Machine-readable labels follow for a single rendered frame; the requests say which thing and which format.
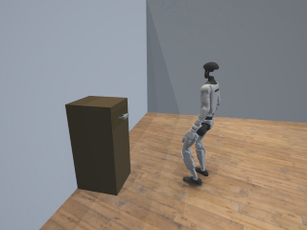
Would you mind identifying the robot left forearm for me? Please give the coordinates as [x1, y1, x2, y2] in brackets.
[191, 107, 207, 132]

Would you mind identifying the robot left hand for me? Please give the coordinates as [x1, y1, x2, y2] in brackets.
[182, 129, 196, 147]

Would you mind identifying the right robot upper arm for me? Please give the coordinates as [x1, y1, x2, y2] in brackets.
[217, 82, 221, 105]

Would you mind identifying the drawer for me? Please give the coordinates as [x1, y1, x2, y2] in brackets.
[112, 104, 128, 130]

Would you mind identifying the robot right forearm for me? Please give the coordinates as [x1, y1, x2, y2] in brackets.
[212, 104, 220, 118]

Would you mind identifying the left robot shin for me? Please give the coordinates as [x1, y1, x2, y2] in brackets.
[181, 150, 198, 180]

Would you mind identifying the cabinet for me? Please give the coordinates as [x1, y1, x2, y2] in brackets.
[65, 96, 130, 196]

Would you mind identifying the robot right thigh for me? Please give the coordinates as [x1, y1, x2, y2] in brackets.
[195, 123, 214, 150]

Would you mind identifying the handle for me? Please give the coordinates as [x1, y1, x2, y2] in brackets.
[118, 113, 129, 120]

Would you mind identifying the left robot upper arm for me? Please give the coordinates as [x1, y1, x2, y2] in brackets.
[201, 84, 211, 113]

